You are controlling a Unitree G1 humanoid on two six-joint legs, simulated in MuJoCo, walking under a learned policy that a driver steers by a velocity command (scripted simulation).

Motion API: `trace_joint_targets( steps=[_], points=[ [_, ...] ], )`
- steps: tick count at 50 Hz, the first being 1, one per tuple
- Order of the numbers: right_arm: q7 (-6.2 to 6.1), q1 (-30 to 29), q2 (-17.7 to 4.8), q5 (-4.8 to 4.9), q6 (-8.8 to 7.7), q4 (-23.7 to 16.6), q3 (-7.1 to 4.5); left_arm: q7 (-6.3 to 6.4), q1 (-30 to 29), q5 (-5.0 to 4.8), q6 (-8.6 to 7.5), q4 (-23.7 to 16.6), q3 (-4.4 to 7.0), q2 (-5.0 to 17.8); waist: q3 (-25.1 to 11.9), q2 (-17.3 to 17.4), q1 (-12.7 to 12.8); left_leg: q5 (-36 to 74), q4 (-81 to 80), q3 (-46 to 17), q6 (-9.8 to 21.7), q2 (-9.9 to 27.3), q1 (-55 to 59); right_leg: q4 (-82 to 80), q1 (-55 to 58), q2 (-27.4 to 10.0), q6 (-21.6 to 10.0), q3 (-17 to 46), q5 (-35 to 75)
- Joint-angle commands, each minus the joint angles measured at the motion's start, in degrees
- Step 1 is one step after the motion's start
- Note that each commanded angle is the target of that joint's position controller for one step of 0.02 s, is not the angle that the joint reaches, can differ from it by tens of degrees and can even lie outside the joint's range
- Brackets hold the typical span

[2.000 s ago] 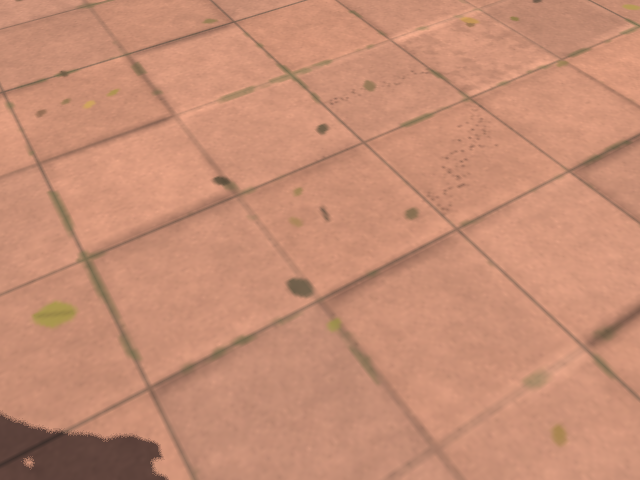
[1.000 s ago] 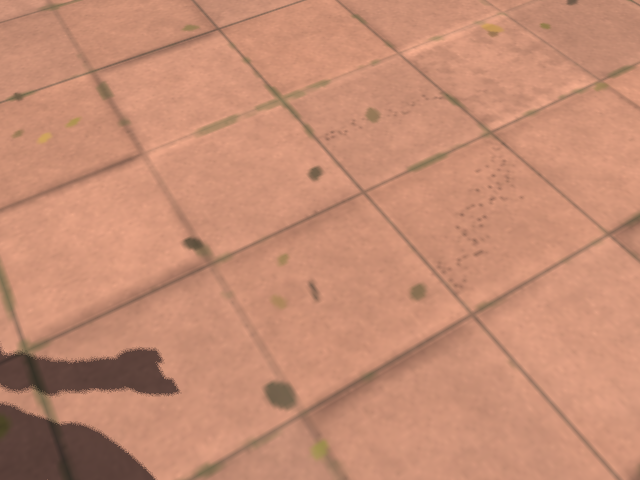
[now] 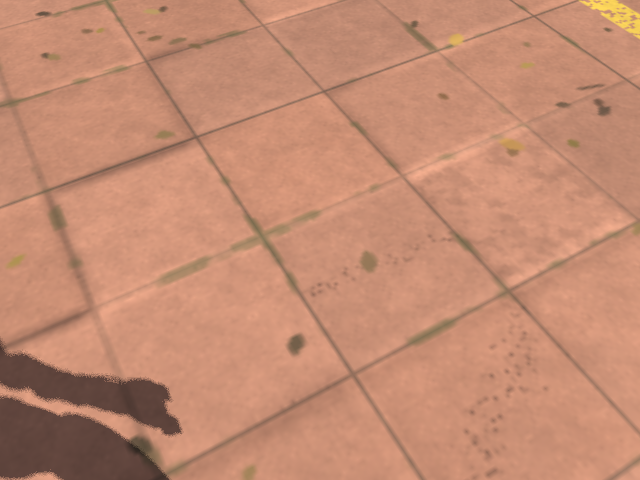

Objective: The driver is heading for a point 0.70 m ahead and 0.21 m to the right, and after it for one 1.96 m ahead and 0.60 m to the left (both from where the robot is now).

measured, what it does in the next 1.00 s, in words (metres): steps on the spot: left foot, then right foot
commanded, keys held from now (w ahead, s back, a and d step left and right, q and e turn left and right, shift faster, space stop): no key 0.90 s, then w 0.10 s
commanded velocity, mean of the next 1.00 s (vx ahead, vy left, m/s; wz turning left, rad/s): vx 0.05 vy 0.00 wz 0.00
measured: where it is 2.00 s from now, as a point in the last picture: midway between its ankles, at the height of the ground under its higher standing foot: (335, 420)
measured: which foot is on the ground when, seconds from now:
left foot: up 0.00-0.02, down 0.04-1.00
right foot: down 0.00-0.04, up 0.06-0.34, down 0.36-1.00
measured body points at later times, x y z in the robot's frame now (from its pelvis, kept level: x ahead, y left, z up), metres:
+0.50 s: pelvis +0.05 +0.01 +0.00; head +0.04 +0.00 +0.45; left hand +0.03 +0.22 -0.16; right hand +0.06 -0.22 -0.16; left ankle +0.12 +0.08 -0.74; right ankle +0.04 -0.11 -0.74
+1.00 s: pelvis +0.07 -0.01 +0.00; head +0.07 -0.01 +0.45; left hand +0.03 +0.19 -0.16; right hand +0.05 -0.22 -0.16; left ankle +0.12 +0.08 -0.73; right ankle +0.04 -0.11 -0.74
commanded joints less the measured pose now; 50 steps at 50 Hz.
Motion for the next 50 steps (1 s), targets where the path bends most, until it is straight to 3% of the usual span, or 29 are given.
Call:
trace_joint_targets(
  steps=[1, 2, 3, 4, 5, 6, 7, 9, 11, 15, 17, 18, 19, 20, 22, 25, 29, 45, 46, 48, 50],
  points=[
    [-1.08, 11.36, -4.82, -0.31, -1.43, 2.2, -1.32, 0.82, 0.46, -0.33, 0.13, -0.87, 1.18, 7.46, -3.25, -5.07, -6.09, 4.61, -10.91, -0.23, 2.04, -1.54, 13.72, 10.86, -1.82, -14.37, -3.28, 5.94, 48.54],
    [-1.35, 15.55, -7.62, -0.73, -2.38, 3.55, -1.96, 0.89, 2.17, -0.58, -0.07, -1.03, 1.12, 7.25, -6.78, -1.36, -6.49, 25.28, -11.4, -4.72, 2.9, 3.61, 22.58, 17.54, -5.59, -11.81, -1.35, 4.98, 37.63],
    [-1.32, 19.87, -10.59, -1.12, -2.67, 4.11, -2.46, 1.17, 8.32, -1.75, 0.1, -0.85, 0.34, 3.9, -13.68, 5.71, -4.71, 54.19, -6.63, -15.35, 9.21, 16.54, 34.29, 29.17, -13.49, -7.04, 0.39, 2.33, 7.83],
    [-1.03, 19.96, -8.28, 0.38, -1.91, 4.19, -1.89, 1.27, 11.82, -2.74, 1.63, 1.41, 0.56, 2.97, -18.89, 9.23, -5.21, 58.52, -8.43, -23.12, 17.53, 22.92, 34.6, 38.0, -16.47, -1.99, 1.35, 3.22, -19.27],
    [-0.77, 16.49, -6.79, 1.35, -1.36, 3.36, -1.39, 1.3, 8.22, -1.0, 2.83, 1.12, 1.24, 5.22, -14.87, 5.19, -4.31, 43.13, -12.2, -22.56, 17.54, 21.17, 28.49, 40.94, -18.37, -3.12, 1.8, 5.95, -21.85],
    [-0.96, 12.51, -5.88, 1.17, -0.82, 2.78, -1.08, 1.01, 3.5, 0.53, 3.38, 0.21, 1.46, 4.96, -8.96, 3.34, -3.63, 29.77, -16.03, -20.78, 15.58, 18.57, 22.16, 41.29, -19.85, -3.77, 2.27, 6.52, -19.18],
    [-1.34, 9.81, -4.83, 0.66, -0.38, 2.4, -0.61, 0.75, 0.88, 0.97, 3.92, -0.16, 1.44, 4.08, -5.69, 1.92, -2.35, 21.42, -19.09, -18.19, 13.13, 16.13, 16.95, 38.67, -18.98, -5.07, 2.77, 7.1, -15.48],
    [-1.98, 7.07, -4.03, 0.18, 0.12, 2.45, -0.19, 0.64, 1.31, 0.77, 5.04, 0.68, 0.98, 2.03, -4.0, 3.04, -0.04, 13.99, -21.6, -12.69, 9.41, 11.71, 10.37, 32.21, -13.9, -5.66, 3.92, 6.22, -10.81],
    [-1.89, 8.49, -4.38, -0.11, 0.05, 3.24, -0.17, 1.15, 1.8, 0.2, 5.82, 1.74, 0.73, 1.49, -5.45, 2.82, -0.3, 9.63, -21.64, -11.42, 8.15, 10.36, 10.95, 26.6, -11.89, -4.96, 4.35, 5.12, -9.74],
    [-1.68, 8.98, -6.15, 0.48, 0.95, 4.1, -0.69, 1.63, -0.41, -0.04, 6.71, 2.31, 0.46, 1.88, -4.64, 3.72, -0.93, -13.67, -24.05, -12.81, 6.39, 9.46, 8.31, 17.04, -8.83, -4.99, 3.85, 4.05, -3.26],
    [-1.65, 8.86, -6.23, 1.0, 1.88, 4.32, -0.93, 1.55, 0.14, 0.29, 6.52, 2.98, 0.25, 1.97, -2.32, 2.8, -0.6, -23.74, -25.11, -13.2, 3.7, 8.6, 4.14, 10.06, -5.27, -5.22, 2.97, 3.77, 1.67],
    [-1.6, 9.95, -5.91, 1.09, 2.21, 4.73, -1.02, 1.53, -0.06, 0.68, 6.18, 2.69, 0.13, 2.62, -0.68, 1.56, -0.88, -26.66, -25.47, -13.44, 1.65, 8.15, 2.74, 6.29, -5.0, -7.02, 2.42, 6.07, 2.58],
    [-1.55, 11.08, -5.43, 1.3, 2.52, 4.95, -1.13, 1.56, -0.33, 0.8, 5.66, 2.35, 0.14, 3.79, 0.77, 0.17, -1.9, -25.78, -25.04, -12.71, -0.03, 6.68, 2.94, 3.47, -7.1, -9.15, 1.78, 8.99, -0.08],
    [-1.39, 11.45, -4.64, 1.53, 2.85, 4.91, -1.22, 1.49, -1.56, 0.11, 5.28, 2.6, 0.11, 4.1, 3.41, -4.77, -3.16, -20.49, -23.39, -9.61, -0.65, 4.07, 7.18, 1.65, -15.06, -9.39, 1.29, 10.46, -4.74],
    [-1.15, 13.01, -3.2, 0.85, 2.8, 5.88, -0.88, 1.54, -3.05, -0.32, 4.09, 2.37, -0.38, 2.67, 1.94, -6.69, -4.4, -11.62, -18.36, -8.09, -0.41, 3.32, 15.96, -2.4, -20.09, -10.49, 1.8, 11.9, -6.33],
    [-0.93, 14.44, -3.24, 0.42, 2.37, 7.03, -0.71, 1.79, -3.34, -0.61, 3.39, 1.92, -0.23, 3.33, 0.49, -4.28, -4.91, -8.46, -17.18, -8.07, -0.16, 3.55, 18.33, -2.92, -19.5, -10.38, 1.84, 11.68, -4.04],
    [-1.11, 14.19, -2.78, 0.63, 2.14, 7.79, -0.35, 1.68, -0.92, -0.47, 3.53, 2.3, -0.29, 2.62, 0.78, -2.16, -3.91, -9.4, -18.07, -8.48, -0.33, 3.9, 15.97, -1.69, -17.04, -9.85, 1.34, 10.8, -1.76],
    [-1.58, 16.32, -1.36, 0.69, 2.01, 10.17, 0.21, 1.72, 1.57, -0.5, 3.37, 2.86, -0.51, 1.41, 0.85, -1.82, -3.54, -5.89, -16.88, -8.44, -0.56, 4.08, 16.09, -0.96, -15.19, -9.69, 0.98, 10.15, 2.02],
    [-1.56, 16.71, -1.23, 0.65, 2.05, 10.37, 0.24, 1.69, 2.37, -0.42, 3.38, 3.08, -0.5, 1.35, -0.15, -1.83, -3.37, -9.6, -16.91, -8.27, -0.48, 3.56, 16.28, -1.39, -14.81, -9.27, 0.83, 10.09, -2.02],
    [-1.43, 16.47, -2.43, 0.58, 2.37, 9.84, -0.36, 1.55, 2.91, -0.24, 3.73, 2.68, 0.32, 3.14, 1.21, -2.97, -3.04, -21.93, -14.37, -6.9, 0.51, 1.3, 13.26, -1.12, -16.19, -8.26, -0.63, 10.75, -15.4],
    [-0.94, 14.69, -2.09, 0.22, 2.52, 8.37, -0.62, 1.31, 4.11, -0.14, 4.03, 1.98, 0.94, 4.25, 5.05, -4.86, -1.9, -28.91, -10.37, -5.54, 1.22, -0.51, 6.6, -3.62, -17.06, -10.44, -3.15, 15.22, -26.37]
  ],
)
